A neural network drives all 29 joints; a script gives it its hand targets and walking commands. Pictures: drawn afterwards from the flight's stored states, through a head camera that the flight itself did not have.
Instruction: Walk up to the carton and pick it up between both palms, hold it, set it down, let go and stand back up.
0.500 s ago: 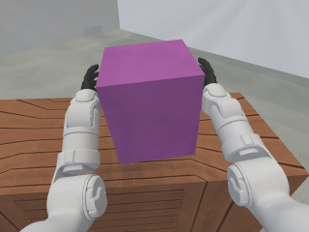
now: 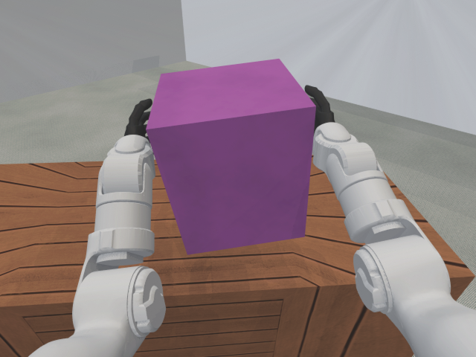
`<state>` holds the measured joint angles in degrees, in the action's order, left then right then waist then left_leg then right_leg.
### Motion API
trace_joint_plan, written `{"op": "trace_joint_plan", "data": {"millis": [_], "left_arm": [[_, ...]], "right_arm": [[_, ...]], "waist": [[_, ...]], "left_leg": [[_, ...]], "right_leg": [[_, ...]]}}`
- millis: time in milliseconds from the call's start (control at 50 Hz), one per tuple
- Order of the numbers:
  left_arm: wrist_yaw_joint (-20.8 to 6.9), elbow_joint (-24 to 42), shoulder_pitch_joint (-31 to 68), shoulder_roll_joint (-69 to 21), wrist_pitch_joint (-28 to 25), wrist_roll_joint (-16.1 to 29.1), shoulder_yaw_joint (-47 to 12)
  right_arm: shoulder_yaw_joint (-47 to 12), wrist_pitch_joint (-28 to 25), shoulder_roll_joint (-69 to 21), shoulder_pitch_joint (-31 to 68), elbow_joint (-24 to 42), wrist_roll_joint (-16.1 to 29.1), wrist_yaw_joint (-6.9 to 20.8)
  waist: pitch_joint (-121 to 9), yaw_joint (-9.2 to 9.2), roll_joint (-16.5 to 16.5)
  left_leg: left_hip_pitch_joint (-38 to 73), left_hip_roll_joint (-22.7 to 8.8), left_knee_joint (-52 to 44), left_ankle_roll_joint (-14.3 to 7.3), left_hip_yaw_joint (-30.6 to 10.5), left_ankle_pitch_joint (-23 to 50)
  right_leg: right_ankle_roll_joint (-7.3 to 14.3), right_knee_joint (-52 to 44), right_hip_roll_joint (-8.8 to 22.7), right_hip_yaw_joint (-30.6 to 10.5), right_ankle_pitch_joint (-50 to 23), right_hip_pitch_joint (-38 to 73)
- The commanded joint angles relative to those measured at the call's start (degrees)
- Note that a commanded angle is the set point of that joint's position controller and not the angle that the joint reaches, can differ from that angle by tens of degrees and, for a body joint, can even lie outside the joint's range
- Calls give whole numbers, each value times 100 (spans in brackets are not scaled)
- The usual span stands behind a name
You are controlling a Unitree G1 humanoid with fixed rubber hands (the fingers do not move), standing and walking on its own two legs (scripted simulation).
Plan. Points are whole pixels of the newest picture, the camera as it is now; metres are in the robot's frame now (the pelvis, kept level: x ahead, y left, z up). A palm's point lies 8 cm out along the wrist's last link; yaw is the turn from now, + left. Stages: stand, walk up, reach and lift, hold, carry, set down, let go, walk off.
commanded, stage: hold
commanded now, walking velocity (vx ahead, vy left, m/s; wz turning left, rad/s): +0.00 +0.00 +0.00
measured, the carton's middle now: (233, 156) +0.40 +0.00 +0.22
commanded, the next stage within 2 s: none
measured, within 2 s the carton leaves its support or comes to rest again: neither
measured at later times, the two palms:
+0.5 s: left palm (139, 143) +0.38 +0.15 +0.26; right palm (322, 125) +0.39 -0.15 +0.28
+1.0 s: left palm (139, 139) +0.38 +0.15 +0.26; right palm (324, 121) +0.39 -0.15 +0.28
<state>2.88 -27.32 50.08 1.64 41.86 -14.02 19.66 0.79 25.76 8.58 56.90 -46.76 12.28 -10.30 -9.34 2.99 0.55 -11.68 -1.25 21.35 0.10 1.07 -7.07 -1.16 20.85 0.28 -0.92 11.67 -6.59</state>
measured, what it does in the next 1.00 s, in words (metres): stands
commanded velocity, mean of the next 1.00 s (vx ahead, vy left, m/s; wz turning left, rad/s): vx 0.00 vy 0.00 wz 0.00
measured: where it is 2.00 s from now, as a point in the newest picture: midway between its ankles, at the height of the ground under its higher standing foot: outside the picture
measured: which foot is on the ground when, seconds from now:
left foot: down 0.00-1.00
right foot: down 0.00-1.00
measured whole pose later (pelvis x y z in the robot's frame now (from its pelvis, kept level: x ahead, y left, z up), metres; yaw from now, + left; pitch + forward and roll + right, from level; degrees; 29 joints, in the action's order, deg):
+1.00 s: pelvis +0.00 +0.00 +0.00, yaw +0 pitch -2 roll +0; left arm 1.8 -26.7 51.9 1.7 44.6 -14.0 20.9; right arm 1.2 31.1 9.5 59.9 -45.6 13.9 -11.6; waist -9.3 3.0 0.3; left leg -11.7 -1.2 21.3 0.1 1.1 -7.4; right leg -1.1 20.8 0.3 -0.9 12.0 -6.6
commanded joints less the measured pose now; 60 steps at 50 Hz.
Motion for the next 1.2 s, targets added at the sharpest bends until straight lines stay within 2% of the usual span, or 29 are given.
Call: {"op": "trace_joint_plan", "data": {"millis": [0, 40, 100, 120, 140, 180, 200, 240, 260, 280, 340, 400, 420, 440, 480, 540, 580, 640, 720, 780, 860, 940, 960, 1000, 1020, 1100, 1120, 1160, 1180], "left_arm": [[-995, 1003, 4428, -3393, -356, 960, -2331], [-1029, 501, 4155, -3264, -250, 738, -2129], [-1089, 611, 4471, -3358, -203, 800, -2227], [-1076, 642, 4641, -3365, -231, 785, -2145], [-1071, 530, 4454, -3340, -194, 747, -2141], [-1039, 705, 4660, -3390, -284, 874, -2217], [-1012, 890, 4725, -3395, -319, 1005, -2297], [-1040, 727, 4631, -3249, -282, 847, -2124], [-1037, 717, 4695, -3340, -289, 918, -2288], [-1040, 617, 4450, -3308, -292, 926, -2234], [-1041, 1029, 4420, -3343, -266, 927, -2335], [-1123, 655, 4177, -3139, -133, 783, -2016], [-1093, 1081, 4426, -3226, -209, 895, -2183], [-1112, 704, 4282, -3209, -158, 871, -2198], [-1083, 1178, 4432, -3275, -231, 1128, -2375], [-1105, 1065, 4504, -3126, -210, 1075, -2203], [-1095, 860, 4287, -3332, -147, 1033, -2253], [-1191, 719, 4298, -3175, -90, 865, -2066], [-1126, 839, 4637, -3338, -130, 1013, -2358], [-1080, 674, 4748, -3252, -162, 952, -2108], [-1112, 490, 4503, -3108, -148, 844, -1934], [-1114, 986, 4606, -3213, -179, 1068, -2256], [-1134, 574, 4425, -3185, -125, 956, -2168], [-1122, 819, 4468, -3189, -148, 1033, -2114], [-1113, 894, 4561, -3109, -161, 922, -2044], [-1091, 1185, 4457, -3178, -174, 1084, -2302], [-1132, 784, 4209, -3143, -104, 996, -2086], [-1178, 810, 4166, -3091, -82, 879, -2057], [-1199, 713, 4292, -3125, -69, 873, -2020]], "right_arm": [[-1531, 21, -4038, 4169, 1493, 1224, 423], [-1410, 109, -3857, 4168, 1208, 1109, 421], [-1057, 169, -3700, 4116, 841, 1019, 478], [-1135, 126, -3906, 4348, 934, 1039, 491], [-984, 188, -3740, 4036, 720, 982, 509], [-1265, 131, -3942, 4415, 1088, 1127, 531], [-1208, 132, -3951, 4232, 1109, 1119, 522], [-1178, 225, -3919, 4049, 781, 1066, 512], [-1070, 169, -3856, 4133, 827, 1023, 522], [-1202, 158, -3890, 4160, 951, 1159, 493], [-1275, 246, -3819, 3804, 965, 1237, 429], [-1432, 353, -3878, 3935, 1186, 1308, 389], [-1429, 323, -3944, 3942, 1237, 1395, 398], [-1317, 329, -3823, 3964, 1223, 1322, 353], [-1469, 299, -3972, 4045, 1694, 1416, 328], [-1452, 408, -4058, 4034, 1594, 1487, 266], [-1381, 455, -3815, 3906, 1473, 1412, 276], [-1392, 520, -3995, 3939, 1363, 1395, 292], [-1185, 438, -3839, 4180, 1346, 1297, 375], [-1159, 481, -3964, 4181, 1097, 1231, 421], [-1124, 502, -3899, 4028, 873, 1230, 471], [-1428, 415, -4008, 4258, 1543, 1436, 397], [-1225, 498, -3777, 4070, 1149, 1326, 385], [-1370, 481, -3989, 4069, 1391, 1443, 389], [-1247, 544, -3917, 3826, 989, 1424, 405], [-1640, 430, -4014, 4254, 1929, 1605, 338], [-1477, 556, -3913, 3928, 1493, 1557, 310], [-1581, 532, -3965, 4007, 1640, 1487, 277], [-1361, 601, -3849, 3833, 1263, 1402, 293]], "waist": [[-1823, 137, -44], [-1141, 98, -63], [-1062, 241, -287], [-1207, 137, -132], [-1118, 196, -368], [-1637, 81, -148], [-1896, 237, -222], [-1467, 124, -197], [-1616, 267, -242], [-1643, 167, -167], [-1693, 264, -286], [-1578, 59, -31], [-1806, 125, -152], [-1501, 261, -227], [-2135, 232, -180], [-1868, 166, 12], [-1656, 287, -42], [-1360, 82, -23], [-1640, 285, -375], [-1386, 140, -82], [-1383, 144, 30], [-1910, 107, 20], [-1498, 189, -115], [-1789, 122, 59], [-1653, 114, -173], [-2380, 112, 5], [-1783, 178, 29], [-1702, 61, 4], [-1394, 209, -58]], "left_leg": [[1563, 235, -303, 55, -132, 574], [1269, 198, -472, 38, -98, 164], [1133, 135, -596, 102, -115, -454], [1041, 154, -607, 85, -89, -390], [1034, 151, -668, 134, -89, -502], [1125, 173, -596, 64, -115, -321], [1323, 177, -514, 137, -153, -38], [1235, 173, -532, 89, -115, -76], [1365, 160, -522, 143, -130, 31], [1358, 181, -442, 135, -91, 289], [1558, 196, -350, 222, -104, 764], [1450, 260, -369, 49, -55, 511], [1468, 253, -372, 116, -77, 687], [1455, 277, -363, 143, -104, 556], [1568, 298, -215, 150, -123, 939], [1450, 304, -261, 63, -100, 680], [1579, 237, -287, 155, -172, 787], [1206, 243, -410, 47, -90, 297], [1216, 209, -474, 193, -152, 83], [1027, 200, -557, 115, -101, -227], [1136, 204, -540, 74, -94, 56], [1340, 222, -356, 87, -127, 488], [1218, 213, -454, 138, -94, 220], [1286, 259, -332, 73, -135, 425], [1285, 233, -463, 139, -94, 297], [1479, 298, -201, 97, -174, 989], [1310, 301, -275, 114, -139, 705], [1379, 262, -292, 61, -132, 783], [1330, 229, -384, 124, -121, 530]], "right_leg": [[-137, -758, -518, 164, -704, 190], [-68, -874, -477, 137, -358, 78], [6, -824, -466, 109, 98, -116], [-54, -814, -479, 134, 33, 88], [-4, -798, -449, 121, 38, 7], [-56, -775, -471, 128, -93, 148], [-57, -742, -496, 176, -308, 168], [-61, -786, -438, 105, -250, 15], [-45, -761, -473, 131, -337, -69], [-66, -800, -481, 108, -582, 37], [-69, -716, -513, 111, -974, 243], [-176, -792, -450, 65, -876, 351], [-175, -700, -504, 108, -1007, 337], [-164, -788, -466, 98, -878, 177], [-197, -664, -485, 105, -1304, 389], [-231, -721, -447, 61, -1113, 313], [-143, -779, -525, 127, -1018, 214], [-129, -764, -430, 24, -671, 238], [-64, -727, -480, 124, -359, 59], [-90, -774, -463, 78, -190, 106], [-105, -780, -447, 78, -430, 199], [-112, -728, -489, 49, -776, 271], [-104, -765, -468, 79, -556, 168], [-141, -726, -493, 60, -821, 295], [-117, -736, -443, 34, -639, 257], [-201, -618, -519, 80, -1389, 577], [-189, -713, -480, 31, -1211, 439], [-210, -688, -489, 42, -1221, 364], [-156, -746, -479, 39, -862, 218]]}}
